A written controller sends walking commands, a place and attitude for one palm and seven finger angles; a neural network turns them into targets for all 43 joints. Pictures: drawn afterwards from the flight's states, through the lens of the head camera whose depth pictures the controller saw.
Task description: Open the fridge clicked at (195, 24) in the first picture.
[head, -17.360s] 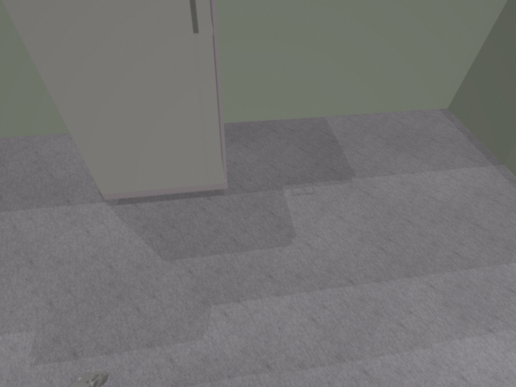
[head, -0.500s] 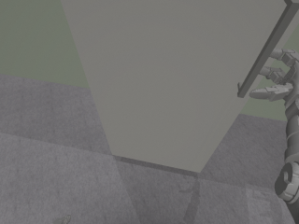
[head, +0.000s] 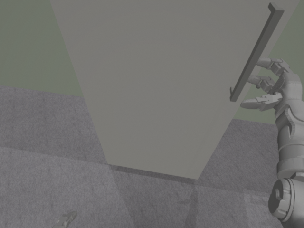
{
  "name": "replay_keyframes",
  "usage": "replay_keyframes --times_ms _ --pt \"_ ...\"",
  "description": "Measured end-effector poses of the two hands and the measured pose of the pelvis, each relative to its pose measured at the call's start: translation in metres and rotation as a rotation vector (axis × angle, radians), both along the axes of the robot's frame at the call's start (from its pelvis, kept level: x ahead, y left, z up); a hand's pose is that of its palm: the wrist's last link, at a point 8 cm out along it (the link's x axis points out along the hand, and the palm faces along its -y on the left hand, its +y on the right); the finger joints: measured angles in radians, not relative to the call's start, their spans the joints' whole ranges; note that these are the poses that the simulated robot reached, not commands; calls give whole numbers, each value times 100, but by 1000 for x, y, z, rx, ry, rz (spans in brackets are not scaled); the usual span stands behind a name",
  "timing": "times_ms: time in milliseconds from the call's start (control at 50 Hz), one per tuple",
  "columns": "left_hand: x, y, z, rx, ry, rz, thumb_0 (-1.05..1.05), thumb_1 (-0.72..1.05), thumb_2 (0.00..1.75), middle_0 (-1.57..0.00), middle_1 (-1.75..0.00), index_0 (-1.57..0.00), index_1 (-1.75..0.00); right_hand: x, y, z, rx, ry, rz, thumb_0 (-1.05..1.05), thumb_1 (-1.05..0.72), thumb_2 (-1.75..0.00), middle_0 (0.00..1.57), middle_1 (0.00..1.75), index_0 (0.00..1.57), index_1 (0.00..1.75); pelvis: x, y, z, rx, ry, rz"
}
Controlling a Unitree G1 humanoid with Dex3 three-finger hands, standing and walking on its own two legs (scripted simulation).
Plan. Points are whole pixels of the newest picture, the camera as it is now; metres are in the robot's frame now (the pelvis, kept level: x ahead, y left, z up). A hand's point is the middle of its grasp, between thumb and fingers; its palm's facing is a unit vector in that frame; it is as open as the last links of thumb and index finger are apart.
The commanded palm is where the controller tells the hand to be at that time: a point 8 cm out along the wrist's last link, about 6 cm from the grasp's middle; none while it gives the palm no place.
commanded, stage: slide the fingers in behind the handle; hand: right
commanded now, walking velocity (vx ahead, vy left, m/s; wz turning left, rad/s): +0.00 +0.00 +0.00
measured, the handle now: (249, 59) +0.51 -0.20 +0.21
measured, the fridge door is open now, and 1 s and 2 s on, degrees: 0 0 0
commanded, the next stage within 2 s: grip the handle and tug to test in 1.36 s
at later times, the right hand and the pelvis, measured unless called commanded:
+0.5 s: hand (252, 84) +0.44 -0.20 +0.18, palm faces +0.11 +0.99 +0.00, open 14.1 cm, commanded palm +0.41 -0.24 +0.18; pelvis +0.00 +0.01 +0.00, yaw +0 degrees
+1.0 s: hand (245, 83) +0.44 -0.19 +0.18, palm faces +0.10 +1.00 +0.01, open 14.3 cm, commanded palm +0.41 -0.23 +0.18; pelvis +0.00 +0.01 +0.00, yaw +0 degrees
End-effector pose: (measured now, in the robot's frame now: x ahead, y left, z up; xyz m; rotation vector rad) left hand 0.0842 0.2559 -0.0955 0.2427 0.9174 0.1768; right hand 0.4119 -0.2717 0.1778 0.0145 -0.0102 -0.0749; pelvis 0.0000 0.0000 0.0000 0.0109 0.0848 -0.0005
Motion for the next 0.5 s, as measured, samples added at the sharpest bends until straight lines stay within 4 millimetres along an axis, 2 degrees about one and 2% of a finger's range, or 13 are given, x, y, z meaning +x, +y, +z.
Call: replay_keyframes --times_ms 120,220,500 --pt "17 -4 3 -8 -44 -19 1 90 90 -20 -30 -20 -30 1 7 1 -3 12 -9 -1 50 -30 30 120 30 120 1 2 0 -2 -5 -1" --pt "22 -5 4 -15 -56 -25 1 90 90 -20 -30 -20 -30 1 12 4 -8 -2 -6 -1 50 -30 30 120 30 120 1 4 1 -3 -8 0" --pt "10 3 -2 -15 -10 -18 1 90 90 -20 -30 -20 -30 -1 18 4 -11 10 -32 -1 50 -30 27 119 27 119 1 8 2 -4 -13 -6"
